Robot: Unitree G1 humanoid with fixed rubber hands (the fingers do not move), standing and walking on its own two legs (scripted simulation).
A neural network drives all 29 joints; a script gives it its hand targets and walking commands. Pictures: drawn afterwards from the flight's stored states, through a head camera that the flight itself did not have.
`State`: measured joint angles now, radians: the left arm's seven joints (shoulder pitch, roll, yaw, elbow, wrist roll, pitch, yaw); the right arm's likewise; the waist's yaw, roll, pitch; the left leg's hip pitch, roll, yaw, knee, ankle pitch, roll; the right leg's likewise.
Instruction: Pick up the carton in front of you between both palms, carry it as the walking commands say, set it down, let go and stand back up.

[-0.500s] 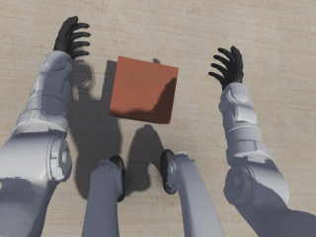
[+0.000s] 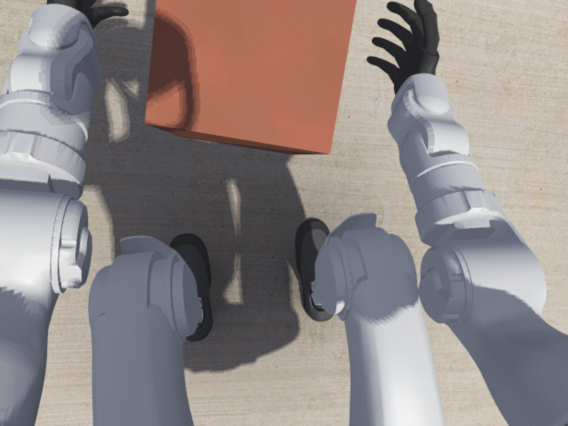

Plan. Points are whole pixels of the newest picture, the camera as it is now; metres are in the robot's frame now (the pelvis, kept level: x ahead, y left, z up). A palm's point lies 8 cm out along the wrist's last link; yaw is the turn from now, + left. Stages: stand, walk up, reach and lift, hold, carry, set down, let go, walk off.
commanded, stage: reach and lift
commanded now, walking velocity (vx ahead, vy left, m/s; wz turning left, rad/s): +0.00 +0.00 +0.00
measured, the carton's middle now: (247, 73) +0.52 +0.00 -0.28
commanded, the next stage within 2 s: none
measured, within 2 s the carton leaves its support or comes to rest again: leaves its support in 0.98 s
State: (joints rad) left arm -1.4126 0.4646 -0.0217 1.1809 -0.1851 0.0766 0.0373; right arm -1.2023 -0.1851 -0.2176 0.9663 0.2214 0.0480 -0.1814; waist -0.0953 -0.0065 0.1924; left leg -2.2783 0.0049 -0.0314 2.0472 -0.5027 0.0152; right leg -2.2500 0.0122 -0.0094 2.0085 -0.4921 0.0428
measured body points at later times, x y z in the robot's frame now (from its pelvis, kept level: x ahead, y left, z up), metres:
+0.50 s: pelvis +0.01 +0.00 -0.03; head +0.37 +0.03 +0.23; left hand +0.57 +0.17 -0.22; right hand +0.52 -0.18 -0.21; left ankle +0.12 +0.12 -0.37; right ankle +0.13 -0.13 -0.37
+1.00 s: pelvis +0.00 +0.00 -0.04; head +0.36 +0.04 +0.23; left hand +0.57 +0.14 -0.21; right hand +0.54 -0.16 -0.20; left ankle +0.12 +0.12 -0.37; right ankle +0.13 -0.13 -0.37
